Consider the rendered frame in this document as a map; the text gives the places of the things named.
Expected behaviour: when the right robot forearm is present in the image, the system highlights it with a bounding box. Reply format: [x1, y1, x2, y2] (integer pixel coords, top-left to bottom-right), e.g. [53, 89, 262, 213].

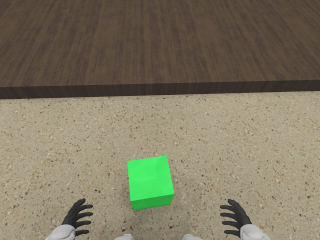
[240, 224, 271, 240]

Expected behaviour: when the carton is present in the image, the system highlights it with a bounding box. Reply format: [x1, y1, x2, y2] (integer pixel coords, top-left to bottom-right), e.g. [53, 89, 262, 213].
[127, 156, 174, 211]

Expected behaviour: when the right robot shin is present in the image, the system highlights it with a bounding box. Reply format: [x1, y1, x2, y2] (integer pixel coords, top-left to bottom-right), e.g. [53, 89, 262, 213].
[182, 234, 193, 239]

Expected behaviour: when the left robot hand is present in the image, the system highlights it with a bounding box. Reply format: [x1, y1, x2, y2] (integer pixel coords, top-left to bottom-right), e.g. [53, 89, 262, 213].
[61, 198, 93, 237]

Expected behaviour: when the left robot forearm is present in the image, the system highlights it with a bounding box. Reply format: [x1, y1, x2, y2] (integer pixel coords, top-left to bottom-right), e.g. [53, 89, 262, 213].
[45, 224, 76, 240]

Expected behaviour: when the right robot hand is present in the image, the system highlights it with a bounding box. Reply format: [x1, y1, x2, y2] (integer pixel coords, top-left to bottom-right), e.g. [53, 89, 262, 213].
[220, 199, 252, 238]

